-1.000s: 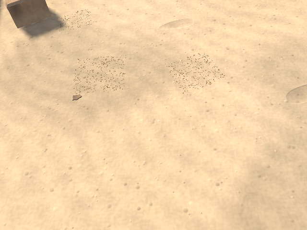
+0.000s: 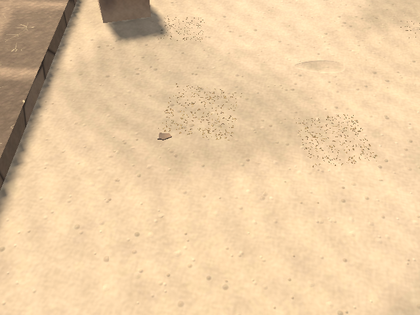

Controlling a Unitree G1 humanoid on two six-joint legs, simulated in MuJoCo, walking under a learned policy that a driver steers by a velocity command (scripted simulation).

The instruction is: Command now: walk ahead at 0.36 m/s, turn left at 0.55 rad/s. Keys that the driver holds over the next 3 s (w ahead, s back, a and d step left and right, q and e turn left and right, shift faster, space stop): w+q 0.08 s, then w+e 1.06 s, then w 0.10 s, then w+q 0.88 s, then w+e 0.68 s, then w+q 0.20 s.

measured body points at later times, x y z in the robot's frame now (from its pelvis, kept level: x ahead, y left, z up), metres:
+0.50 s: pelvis +0.24 +0.06 -0.01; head +0.28 +0.07 +0.44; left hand +0.46 +0.28 -0.10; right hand +0.25 -0.23 -0.13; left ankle +0.05 +0.12 -0.73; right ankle +0.42 -0.05 -0.71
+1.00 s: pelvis +0.55 +0.08 -0.01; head +0.58 +0.07 +0.44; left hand +0.70 +0.34 -0.12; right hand +0.70 -0.22 -0.07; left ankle +0.70 +0.16 -0.74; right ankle +0.41 -0.03 -0.73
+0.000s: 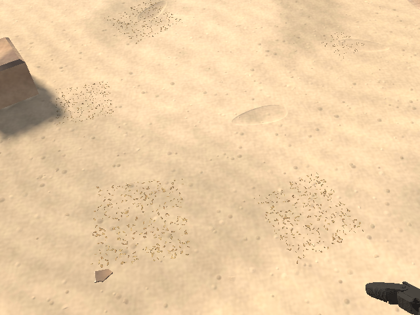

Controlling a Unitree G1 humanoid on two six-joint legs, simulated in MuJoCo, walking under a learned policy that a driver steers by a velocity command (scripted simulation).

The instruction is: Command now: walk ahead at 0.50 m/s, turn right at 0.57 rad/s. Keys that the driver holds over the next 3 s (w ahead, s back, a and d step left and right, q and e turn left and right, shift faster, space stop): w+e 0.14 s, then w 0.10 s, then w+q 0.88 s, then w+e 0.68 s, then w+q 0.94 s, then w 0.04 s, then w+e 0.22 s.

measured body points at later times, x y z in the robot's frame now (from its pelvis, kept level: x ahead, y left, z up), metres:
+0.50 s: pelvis +0.25 -0.02 +0.00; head +0.29 -0.03 +0.45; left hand +0.54 +0.15 -0.05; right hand +0.18 -0.30 -0.12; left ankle +0.12 +0.13 -0.72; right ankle +0.35 -0.15 -0.72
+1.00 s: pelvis +0.51 +0.00 -0.01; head +0.54 +0.02 +0.44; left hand +0.49 +0.30 -0.13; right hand +0.77 -0.20 -0.08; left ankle +0.62 +0.12 -0.72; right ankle +0.36 -0.16 -0.72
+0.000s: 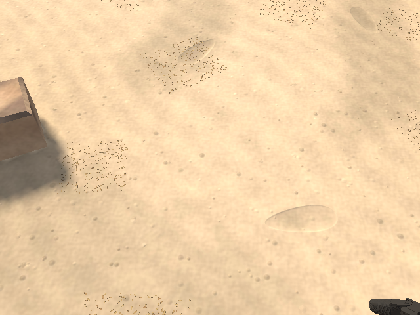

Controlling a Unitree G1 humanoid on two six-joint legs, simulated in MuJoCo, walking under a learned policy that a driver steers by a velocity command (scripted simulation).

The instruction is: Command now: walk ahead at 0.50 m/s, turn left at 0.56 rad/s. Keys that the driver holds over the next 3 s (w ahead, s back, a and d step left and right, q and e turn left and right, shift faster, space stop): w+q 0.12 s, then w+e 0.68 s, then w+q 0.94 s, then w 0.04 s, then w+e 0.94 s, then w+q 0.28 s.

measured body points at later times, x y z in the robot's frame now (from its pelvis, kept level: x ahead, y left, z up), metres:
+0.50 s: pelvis +0.27 +0.01 +0.02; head +0.30 +0.01 +0.47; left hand +0.46 +0.25 -0.08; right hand +0.34 -0.28 -0.10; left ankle +0.13 +0.09 -0.72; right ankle +0.45 -0.12 -0.69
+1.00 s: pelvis +0.57 -0.02 +0.02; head +0.60 -0.03 +0.47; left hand +0.68 +0.25 -0.09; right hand +0.74 -0.29 -0.06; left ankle +0.76 +0.08 -0.69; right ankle +0.45 -0.10 -0.72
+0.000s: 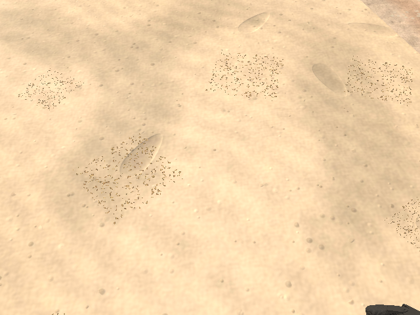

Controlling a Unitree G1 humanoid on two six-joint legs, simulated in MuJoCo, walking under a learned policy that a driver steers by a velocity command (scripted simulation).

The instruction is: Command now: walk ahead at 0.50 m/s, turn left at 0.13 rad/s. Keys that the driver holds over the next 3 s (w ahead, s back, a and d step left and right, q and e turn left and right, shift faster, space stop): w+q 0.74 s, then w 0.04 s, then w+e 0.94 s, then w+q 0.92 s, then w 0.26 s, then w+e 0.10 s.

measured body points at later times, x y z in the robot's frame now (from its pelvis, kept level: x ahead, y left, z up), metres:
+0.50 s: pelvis +0.29 +0.04 +0.00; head +0.31 +0.06 +0.45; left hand +0.47 +0.32 -0.07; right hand +0.37 -0.24 -0.11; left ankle +0.17 +0.12 -0.74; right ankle +0.48 -0.06 -0.71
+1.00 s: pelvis +0.53 +0.12 +0.00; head +0.56 +0.14 +0.45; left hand +0.38 +0.36 -0.13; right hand +0.85 +0.04 -0.07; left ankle +0.61 +0.31 -0.72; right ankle +0.47 -0.05 -0.74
